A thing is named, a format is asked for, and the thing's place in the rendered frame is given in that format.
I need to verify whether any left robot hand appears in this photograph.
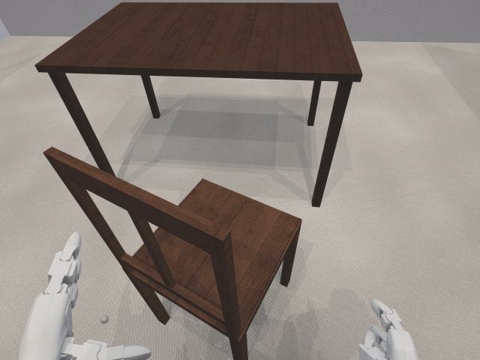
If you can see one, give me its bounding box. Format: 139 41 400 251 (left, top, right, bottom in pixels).
18 232 152 360

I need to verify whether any chair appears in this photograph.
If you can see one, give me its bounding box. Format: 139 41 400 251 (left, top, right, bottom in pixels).
43 147 302 360

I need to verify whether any table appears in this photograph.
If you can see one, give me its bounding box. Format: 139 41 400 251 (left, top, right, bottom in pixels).
35 2 363 207

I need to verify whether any right robot hand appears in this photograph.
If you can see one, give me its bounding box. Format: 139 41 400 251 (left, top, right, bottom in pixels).
359 298 419 360

